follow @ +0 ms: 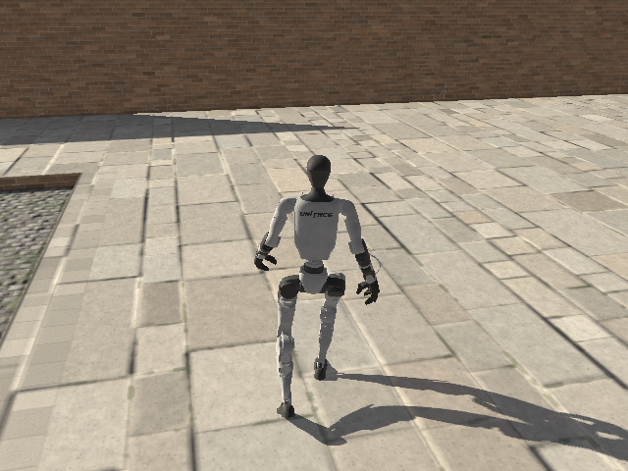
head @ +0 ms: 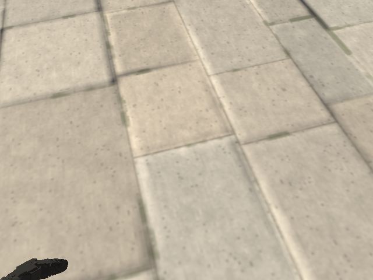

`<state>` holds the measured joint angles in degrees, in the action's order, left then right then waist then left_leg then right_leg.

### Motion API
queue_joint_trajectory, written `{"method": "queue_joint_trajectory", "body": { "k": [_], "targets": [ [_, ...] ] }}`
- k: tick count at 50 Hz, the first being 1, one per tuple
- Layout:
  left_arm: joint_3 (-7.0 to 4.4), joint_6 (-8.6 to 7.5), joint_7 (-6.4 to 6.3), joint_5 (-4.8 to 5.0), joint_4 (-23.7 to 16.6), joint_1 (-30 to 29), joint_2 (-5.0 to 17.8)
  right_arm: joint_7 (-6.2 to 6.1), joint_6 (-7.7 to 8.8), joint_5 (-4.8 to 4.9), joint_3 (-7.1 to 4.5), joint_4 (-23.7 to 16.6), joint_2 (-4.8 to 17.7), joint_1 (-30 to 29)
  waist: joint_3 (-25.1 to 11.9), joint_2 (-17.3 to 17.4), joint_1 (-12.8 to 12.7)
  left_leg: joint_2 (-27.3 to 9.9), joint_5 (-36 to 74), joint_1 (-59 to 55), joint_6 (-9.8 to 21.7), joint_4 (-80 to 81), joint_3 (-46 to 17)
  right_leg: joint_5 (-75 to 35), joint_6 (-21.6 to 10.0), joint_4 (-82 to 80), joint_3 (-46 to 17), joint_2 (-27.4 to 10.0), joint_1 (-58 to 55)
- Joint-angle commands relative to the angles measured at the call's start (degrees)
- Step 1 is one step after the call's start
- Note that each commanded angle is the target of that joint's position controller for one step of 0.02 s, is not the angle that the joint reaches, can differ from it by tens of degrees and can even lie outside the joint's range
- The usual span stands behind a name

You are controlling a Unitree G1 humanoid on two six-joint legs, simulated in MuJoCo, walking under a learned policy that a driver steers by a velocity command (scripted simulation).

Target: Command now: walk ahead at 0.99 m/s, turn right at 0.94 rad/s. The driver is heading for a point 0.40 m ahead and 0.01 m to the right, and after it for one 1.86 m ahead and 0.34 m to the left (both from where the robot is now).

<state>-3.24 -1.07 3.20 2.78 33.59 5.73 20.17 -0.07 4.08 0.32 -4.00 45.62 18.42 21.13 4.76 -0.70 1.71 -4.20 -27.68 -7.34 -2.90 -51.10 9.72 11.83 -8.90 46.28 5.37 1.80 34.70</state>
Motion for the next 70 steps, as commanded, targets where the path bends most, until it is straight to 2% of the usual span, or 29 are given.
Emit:
{"method": "queue_joint_trajectory", "body": {
  "k": [1, 2, 3, 4, 5, 7, 10, 13, 16, 18, 20, 21, 22, 23, 24, 25, 26, 29, 32, 38, 45, 46, 48, 49, 50, 52, 55, 65, 70],
  "targets": [
    [-4.32, -0.87, -0.61, -1.20, -0.32, 21.10, 12.71, 0.66, 5.96, 1.01, 0.98, -13.10, 7.16, -5.29, -23.82, -11.24, -9.18, 6.20, -0.84, 54.66, 4.34, -40.08, -19.29, 30.83, -15.93, -29.95, -57.17, -16.27, -60.98],
    [-4.00, -2.25, -0.60, -1.88, 0.30, 20.54, 11.28, 0.36, 6.54, 2.62, 0.48, -14.69, 8.67, -11.67, -13.85, -4.22, -8.45, 4.80, 3.65, 56.13, 5.34, -34.96, -18.25, 31.65, -13.03, -34.57, -56.74, -16.26, -51.82],
    [-3.67, -3.42, -0.31, -2.14, 0.55, 17.47, 10.56, -0.32, 6.54, 1.78, 0.86, -14.10, 7.43, -12.65, -8.39, 4.72, -4.92, 2.46, 7.25, 52.49, 5.37, -29.06, -18.50, 25.61, -11.08, -34.60, -52.92, -14.81, -41.63],
    [-3.31, -4.02, -0.40, -2.61, 0.03, 13.59, 9.46, -0.71, 6.06, 0.21, 0.94, -13.11, 6.56, -11.37, -6.10, 6.25, -1.80, 0.73, 9.43, 47.66, 4.74, -24.85, -19.30, 18.28, -10.47, -32.88, -47.31, -12.37, -33.49],
    [-2.86, -4.26, -0.80, -3.26, -0.55, 11.07, 8.21, -0.55, 5.10, -0.23, 0.70, -12.25, 6.70, -9.35, -4.77, 3.70, 0.44, -0.23, 10.65, 43.85, 3.80, -22.28, -20.08, 13.16, -10.57, -32.74, -42.53, -9.57, -27.55],
    [-1.95, -4.13, -1.61, -2.01, 0.28, 10.35, 5.46, -0.50, 3.63, -0.92, 0.52, -11.88, 6.31, -9.91, -1.67, 2.05, 1.21, -1.21, 11.00, 41.75, 1.70, -14.80, -18.97, 6.69, -10.32, -34.17, -35.19, -6.51, -21.58],
    [-1.34, -3.79, -3.59, -1.23, 2.44, 12.11, 4.30, -0.23, 3.40, -2.40, 1.64, -15.23, 3.01, -19.54, 3.32, 1.38, -1.92, 0.79, 23.88, 39.72, -1.02, 2.41, -13.11, -11.42, -7.68, -33.68, -23.98, -1.68, -14.67],
    [-0.92, -2.82, -4.55, -1.81, 6.49, 18.35, 2.71, 1.85, 4.90, -3.00, 3.11, -15.90, -1.70, -24.77, 0.36, -0.54, -8.40, 4.37, 50.35, 28.43, 0.29, 18.04, -7.20, -16.55, -2.33, -32.03, -17.21, -0.46, -12.56],
    [-0.60, -2.31, -4.72, -1.85, 10.21, 21.52, 2.45, 2.73, 5.01, -1.17, 2.03, -16.88, 0.36, -27.60, 0.41, -3.57, -9.83, 5.15, 50.51, 31.55, 2.78, 24.70, -8.20, -16.26, -0.64, -27.96, -17.45, -3.42, -23.00],
    [-0.79, -2.05, -5.17, -2.88, 11.18, 21.10, 3.14, 2.87, 4.94, -0.55, 0.69, -15.41, 3.06, -23.11, -2.41, -4.37, -6.82, 7.19, 45.17, 30.54, 4.76, 24.87, -7.87, -28.28, 0.87, -22.33, -17.18, -5.61, -30.40],
    [-1.55, -1.74, -5.29, -4.37, 9.55, 14.29, 5.87, 2.95, 4.87, 0.32, -0.94, -10.41, 5.89, -5.73, -9.85, -5.22, 3.40, 8.97, 42.91, 18.10, 6.46, 24.31, -7.23, -47.41, 3.81, -5.09, -13.47, -5.46, -32.81],
    [-0.98, -1.68, -5.28, -5.61, 7.61, 11.72, 3.70, 2.77, 4.50, 0.29, -1.10, -7.98, 7.43, 4.03, -16.37, -0.56, 7.09, 3.20, 55.30, 5.57, 7.51, 22.00, -13.57, -34.72, 6.30, 13.64, -10.97, -2.68, -26.68],
    [0.75, -1.49, -4.53, -5.10, 7.73, 26.85, -3.71, 3.36, 4.49, -2.20, -0.76, -9.39, 11.07, -0.68, -25.00, 19.90, -3.83, -14.10, 68.28, -16.63, 21.54, 16.81, -42.16, 25.14, 13.25, 40.44, -10.66, 6.47, -3.35],
    [1.13, -1.50, -3.61, -3.51, 7.98, 28.57, 1.52, 3.48, 3.82, -1.56, -1.56, -11.34, 9.56, -1.43, -34.03, 14.47, -0.39, -16.45, 51.81, -21.63, 25.12, 25.05, -56.98, 21.33, 13.23, 45.81, -16.47, 5.90, 1.44],
    [-0.01, -1.29, -3.57, -2.66, 5.85, 18.93, 5.70, 2.83, 2.61, -0.62, -1.58, -13.65, 7.97, -6.34, -27.69, 7.03, 1.58, -13.33, 36.01, -13.82, 22.24, 27.81, -52.27, 16.27, 12.24, 43.85, -17.17, 2.97, 2.86],
    [-0.34, -1.25, -3.93, -3.58, 3.45, 11.05, 6.49, 2.39, 1.30, 0.25, -1.02, -14.06, 6.32, -9.36, -19.16, -1.89, 1.29, -9.41, 28.96, -1.75, 19.19, 30.63, -46.97, 13.54, 11.31, 38.78, -15.43, 1.95, 2.73],
    [-0.32, -1.03, -4.30, -4.03, 1.81, 7.68, 5.64, 2.02, 0.62, 0.33, -0.87, -14.24, 6.82, -10.33, -13.43, -3.90, -0.34, -7.54, 28.70, 7.14, 18.89, 32.38, -45.36, 12.89, 11.26, 35.85, -14.74, 1.83, 3.05],
    [0.03, -0.58, -5.04, -4.50, 1.73, 9.51, 2.63, 1.50, -0.20, -0.13, -0.95, -13.54, 5.96, -11.48, -9.36, 1.02, -4.13, -1.07, 36.30, 18.42, 16.65, 34.20, -37.83, 12.05, 11.44, 21.65, -14.68, 0.34, -2.45],
    [0.38, -0.55, -5.85, -4.71, 1.49, 7.11, 0.85, 0.25, -1.51, 0.26, -1.87, -12.35, 8.11, -9.28, -12.41, 2.06, -3.61, -0.55, 47.19, 20.04, 16.63, 31.80, -36.91, 10.56, 13.54, 12.25, -14.15, 1.63, -3.81],
    [-0.32, -0.10, -5.57, -3.46, 0.31, -1.30, 1.65, -2.63, -5.81, 1.61, -2.62, -13.10, 9.29, -9.23, -10.07, 7.46, -1.20, 3.77, 16.44, 22.86, 11.53, 33.53, -40.45, 0.11, 14.29, 0.52, -16.37, 3.50, -4.59],
    [-1.83, -3.21, -4.12, -2.31, 1.09, -3.49, 3.66, -2.57, -7.02, 1.25, -3.36, -14.61, 8.47, -8.97, -8.51, 11.87, -0.44, 4.69, 20.54, 18.00, 9.97, 27.96, -48.00, -1.60, 12.44, -21.43, -17.19, 3.48, -16.17],
    [-2.21, -3.38, -4.10, -2.19, 1.95, -1.56, 4.11, -2.37, -7.05, 1.73, -2.94, -14.91, 7.34, -9.50, -9.16, 9.83, -1.65, 6.78, 15.35, 20.05, 8.40, 24.06, -46.55, -7.89, 11.06, -28.44, -17.02, 0.57, -21.96],
    [-2.73, -1.75, -4.58, -4.39, 0.57, -3.27, 8.61, -1.87, -7.08, 1.75, -1.78, -15.17, 3.89, -2.88, -12.70, -10.15, 2.76, 16.75, -12.01, 35.72, 3.38, 4.88, -28.88, -23.11, -0.99, -27.07, -33.88, -19.06, -35.26],
    [-2.82, -1.51, -4.50, -5.53, 0.96, -1.17, 6.39, -1.34, -6.51, 1.34, -3.28, -15.41, 9.98, -2.89, -12.84, -11.34, 1.32, 12.61, -9.14, 38.81, 0.71, -6.28, -25.89, -20.78, -5.24, -28.13, -38.47, -23.86, -32.04],
    [-2.20, -1.37, -4.72, -4.77, 0.23, -3.13, 4.01, -1.14, -6.66, 1.43, -4.19, -14.30, 12.88, -3.39, -10.13, -7.97, 1.08, 10.06, -4.34, 39.69, -0.88, -10.43, -24.29, -16.01, -4.37, -28.01, -33.24, -20.97, -29.77],
    [-1.58, -0.36, -5.54, -3.53, -0.45, -5.43, 2.38, -1.62, -7.88, 1.11, -4.10, -12.64, 11.20, -2.35, -7.03, -4.95, 0.92, 8.16, 2.67, 41.79, -2.32, -17.46, -21.47, -7.53, -0.83, -27.93, -24.22, -15.16, -26.98],
    [-1.06, 0.66, -6.22, -4.20, -0.09, -4.41, 2.19, -1.41, -8.06, 1.55, -3.00, -14.32, 8.27, -4.08, -4.90, -6.65, -0.57, 4.94, 6.55, 44.56, -3.95, -21.44, -14.89, -11.46, -2.15, -29.91, -15.90, -13.04, -25.54],
    [-3.21, 1.23, -4.73, -3.93, 2.25, -0.94, 6.40, -0.12, -7.60, 0.92, -1.38, -17.63, 4.37, -10.46, -8.02, -6.69, -3.72, -2.34, 9.70, 40.03, -3.88, -2.59, -9.27, -15.79, -4.65, -30.72, -4.74, -18.77, -32.15],
    [-2.94, 0.81, -2.84, -0.73, 5.18, 0.71, 7.17, 0.01, -7.88, -0.09, -0.58, -16.18, 2.38, -8.44, -10.22, -6.46, -1.20, 2.78, 9.51, 24.89, 1.36, 19.38, -8.59, -26.02, -3.79, -23.80, -6.01, -19.11, -30.56]
  ]
}}
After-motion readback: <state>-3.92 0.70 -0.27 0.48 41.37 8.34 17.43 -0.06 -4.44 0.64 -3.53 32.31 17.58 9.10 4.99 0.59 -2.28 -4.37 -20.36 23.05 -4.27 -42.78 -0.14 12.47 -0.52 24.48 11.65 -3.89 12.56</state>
